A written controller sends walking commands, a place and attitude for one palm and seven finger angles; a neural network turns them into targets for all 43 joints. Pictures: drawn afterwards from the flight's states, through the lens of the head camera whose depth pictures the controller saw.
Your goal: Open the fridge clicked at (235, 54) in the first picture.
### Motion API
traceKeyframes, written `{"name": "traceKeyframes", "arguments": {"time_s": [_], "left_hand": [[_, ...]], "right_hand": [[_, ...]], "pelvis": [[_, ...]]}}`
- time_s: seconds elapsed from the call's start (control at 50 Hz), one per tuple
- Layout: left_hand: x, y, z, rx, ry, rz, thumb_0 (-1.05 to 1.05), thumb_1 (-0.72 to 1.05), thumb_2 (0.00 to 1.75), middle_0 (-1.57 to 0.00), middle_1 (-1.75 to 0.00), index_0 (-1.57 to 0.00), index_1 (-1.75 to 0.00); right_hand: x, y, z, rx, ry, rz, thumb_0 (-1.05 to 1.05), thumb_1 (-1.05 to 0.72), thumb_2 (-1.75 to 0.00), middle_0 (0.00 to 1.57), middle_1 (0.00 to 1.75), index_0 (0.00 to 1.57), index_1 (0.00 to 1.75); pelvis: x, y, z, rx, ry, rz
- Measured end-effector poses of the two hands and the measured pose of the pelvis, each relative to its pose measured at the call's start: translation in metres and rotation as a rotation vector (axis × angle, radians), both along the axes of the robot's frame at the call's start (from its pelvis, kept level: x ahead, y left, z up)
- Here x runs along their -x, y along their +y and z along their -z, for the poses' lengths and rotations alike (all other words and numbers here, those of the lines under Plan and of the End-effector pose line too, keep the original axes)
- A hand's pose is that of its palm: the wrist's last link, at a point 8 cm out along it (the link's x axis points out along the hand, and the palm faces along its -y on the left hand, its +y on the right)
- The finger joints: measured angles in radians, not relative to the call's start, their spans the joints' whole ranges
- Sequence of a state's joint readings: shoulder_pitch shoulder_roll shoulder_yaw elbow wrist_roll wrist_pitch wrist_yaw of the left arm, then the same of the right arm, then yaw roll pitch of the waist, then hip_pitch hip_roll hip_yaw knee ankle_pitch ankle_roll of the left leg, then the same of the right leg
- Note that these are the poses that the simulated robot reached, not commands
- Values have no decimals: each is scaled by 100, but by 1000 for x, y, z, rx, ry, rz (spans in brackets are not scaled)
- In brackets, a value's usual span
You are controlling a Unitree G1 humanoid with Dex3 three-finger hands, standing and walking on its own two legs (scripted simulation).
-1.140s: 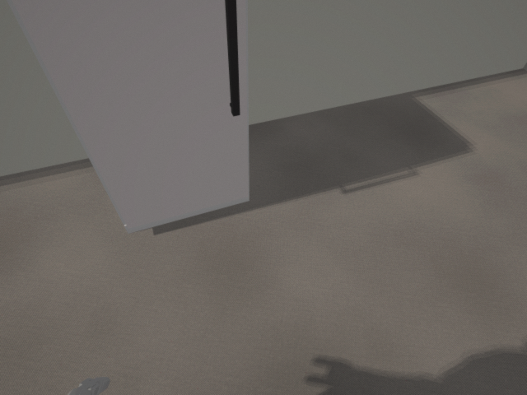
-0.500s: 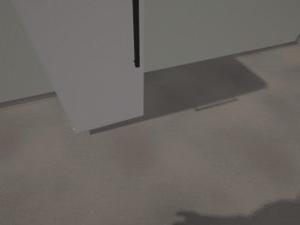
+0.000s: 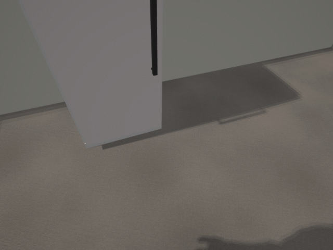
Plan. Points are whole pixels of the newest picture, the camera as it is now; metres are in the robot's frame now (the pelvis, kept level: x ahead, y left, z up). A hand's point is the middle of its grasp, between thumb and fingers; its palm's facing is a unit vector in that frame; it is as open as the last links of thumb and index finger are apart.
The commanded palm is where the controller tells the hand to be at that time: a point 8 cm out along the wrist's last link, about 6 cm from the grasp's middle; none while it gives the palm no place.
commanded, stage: look at it before walking up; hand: right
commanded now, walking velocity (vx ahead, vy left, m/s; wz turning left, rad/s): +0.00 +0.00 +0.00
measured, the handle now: (152, 27) +1.03 +0.14 +0.07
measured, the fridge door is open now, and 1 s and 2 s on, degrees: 0 0 0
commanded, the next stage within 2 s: walk to a spot facing it in 0.40 s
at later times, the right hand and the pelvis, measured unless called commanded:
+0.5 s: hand out of the picture +0.08 -0.25 -0.15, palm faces -0.03 +0.94 -0.34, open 7.4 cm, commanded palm none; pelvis +0.01 +0.00 +0.00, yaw +0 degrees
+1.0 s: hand out of the picture +0.07 -0.23 -0.18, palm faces +0.10 +0.98 -0.15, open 7.4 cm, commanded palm none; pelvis +0.11 -0.06 +0.00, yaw -5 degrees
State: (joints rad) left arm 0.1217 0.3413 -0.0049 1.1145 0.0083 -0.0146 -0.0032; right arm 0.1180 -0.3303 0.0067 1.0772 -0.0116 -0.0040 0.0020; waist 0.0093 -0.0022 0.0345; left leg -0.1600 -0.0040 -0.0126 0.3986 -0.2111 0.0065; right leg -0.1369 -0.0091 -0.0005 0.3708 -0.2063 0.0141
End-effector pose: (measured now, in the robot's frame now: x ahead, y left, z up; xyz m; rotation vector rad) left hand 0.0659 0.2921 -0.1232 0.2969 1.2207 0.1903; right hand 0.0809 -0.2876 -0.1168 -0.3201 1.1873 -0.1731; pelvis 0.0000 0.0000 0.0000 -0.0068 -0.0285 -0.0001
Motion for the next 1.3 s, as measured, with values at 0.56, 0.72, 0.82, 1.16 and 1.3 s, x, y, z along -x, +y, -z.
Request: {"name": "traceKeyframes", "arguments": {"time_s": [0.56,0.72,0.82,1.16,1.3], "left_hand": [[-20,-4,-2,-3,-11,19,1,90,89,-20,-30,-20,-30],[-8,-37,13,41,85,34,1,91,89,-20,-30,-20,-30],[-11,-74,20,62,125,33,1,91,89,-20,-30,-20,-30],[8,-161,10,176,399,-158,1,90,89,-20,-30,-20,-30],[-50,-138,45,184,404,-215,1,90,89,-20,-30,-20,-30]], "right_hand": [[4,-6,0,11,29,21,0,-90,-89,20,30,21,30],[29,11,24,-85,63,105,0,-91,-89,20,30,20,30],[62,10,48,-159,172,190,0,-90,-89,20,30,21,30],[-103,1,37,-178,134,144,1,-94,-90,20,30,20,30],[-213,14,51,-142,4,63,1,-92,-90,20,30,20,30]], "pelvis": [[-8,-3,-1,0,5,5],[-31,-14,6,-26,15,56],[-56,-37,16,-26,7,95],[-165,-58,5,-16,17,66],[-227,-40,33,-5,0,18]]}}
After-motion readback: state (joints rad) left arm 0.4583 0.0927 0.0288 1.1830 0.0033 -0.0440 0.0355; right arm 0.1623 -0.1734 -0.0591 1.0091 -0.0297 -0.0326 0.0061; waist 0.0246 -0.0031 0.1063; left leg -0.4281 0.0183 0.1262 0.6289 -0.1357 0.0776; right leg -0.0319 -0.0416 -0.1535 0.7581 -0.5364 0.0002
